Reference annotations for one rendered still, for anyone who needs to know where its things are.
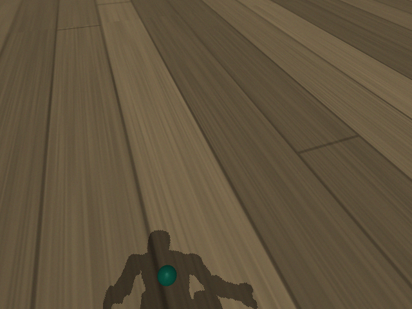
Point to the ball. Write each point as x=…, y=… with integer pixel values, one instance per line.
x=167, y=275

